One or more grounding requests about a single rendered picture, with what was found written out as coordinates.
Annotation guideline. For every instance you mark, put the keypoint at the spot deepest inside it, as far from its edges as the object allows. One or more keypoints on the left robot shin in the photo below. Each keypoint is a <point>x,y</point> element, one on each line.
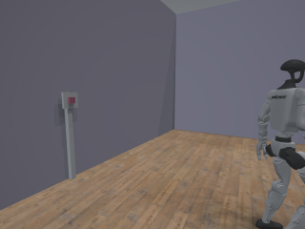
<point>273,203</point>

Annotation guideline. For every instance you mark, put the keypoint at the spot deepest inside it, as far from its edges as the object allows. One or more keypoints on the robot right upper arm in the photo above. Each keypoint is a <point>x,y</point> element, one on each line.
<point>300,96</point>

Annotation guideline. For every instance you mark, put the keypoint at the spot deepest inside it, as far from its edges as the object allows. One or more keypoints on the robot left hand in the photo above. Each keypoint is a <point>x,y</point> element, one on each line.
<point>261,146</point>

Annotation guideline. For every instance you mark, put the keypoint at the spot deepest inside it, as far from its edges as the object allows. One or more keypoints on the button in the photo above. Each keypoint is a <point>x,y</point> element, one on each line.
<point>71,100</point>

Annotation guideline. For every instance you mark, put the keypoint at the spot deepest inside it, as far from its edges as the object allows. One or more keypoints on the robot left forearm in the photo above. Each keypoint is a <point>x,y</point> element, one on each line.
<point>263,128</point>

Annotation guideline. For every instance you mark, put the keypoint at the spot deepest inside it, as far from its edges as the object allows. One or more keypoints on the panel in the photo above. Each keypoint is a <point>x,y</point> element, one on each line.
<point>69,130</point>

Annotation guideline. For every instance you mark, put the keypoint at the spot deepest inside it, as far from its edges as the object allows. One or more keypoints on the robot left upper arm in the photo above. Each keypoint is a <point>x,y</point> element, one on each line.
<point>263,115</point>

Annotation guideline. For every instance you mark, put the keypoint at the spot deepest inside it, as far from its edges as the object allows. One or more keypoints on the humanoid robot head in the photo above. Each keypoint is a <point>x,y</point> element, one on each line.
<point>292,66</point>

